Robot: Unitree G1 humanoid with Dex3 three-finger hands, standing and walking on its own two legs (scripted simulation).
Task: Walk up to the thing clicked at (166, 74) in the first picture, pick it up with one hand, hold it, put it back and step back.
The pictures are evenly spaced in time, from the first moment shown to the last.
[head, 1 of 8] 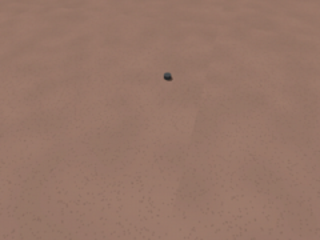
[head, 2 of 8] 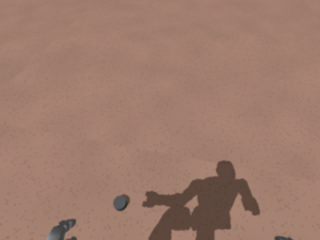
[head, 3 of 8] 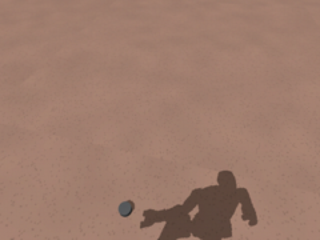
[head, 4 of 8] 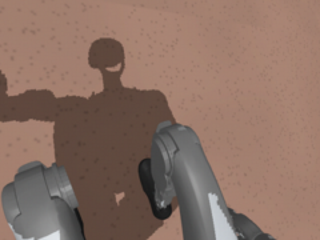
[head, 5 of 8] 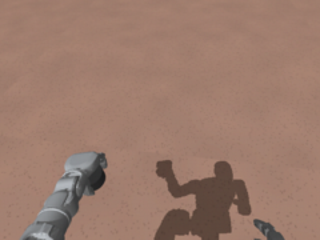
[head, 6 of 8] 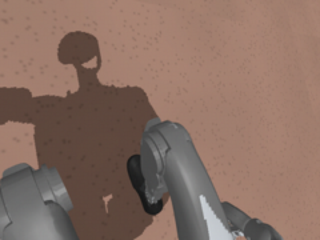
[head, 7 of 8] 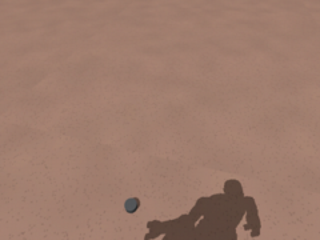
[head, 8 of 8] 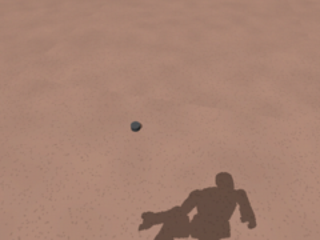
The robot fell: no
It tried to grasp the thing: yes
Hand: left
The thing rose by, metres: 0.69
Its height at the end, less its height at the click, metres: +0.00
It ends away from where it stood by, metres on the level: 0.01
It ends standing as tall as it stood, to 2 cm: yes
